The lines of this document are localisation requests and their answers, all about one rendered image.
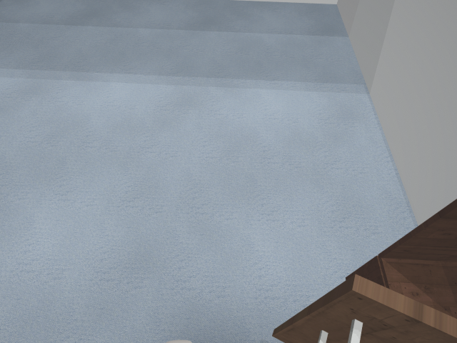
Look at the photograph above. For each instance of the cupboard door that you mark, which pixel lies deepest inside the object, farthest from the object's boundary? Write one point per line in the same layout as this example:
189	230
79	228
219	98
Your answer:
387	316

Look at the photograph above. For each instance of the handle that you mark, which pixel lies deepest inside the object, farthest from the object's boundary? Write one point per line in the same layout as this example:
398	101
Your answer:
354	336

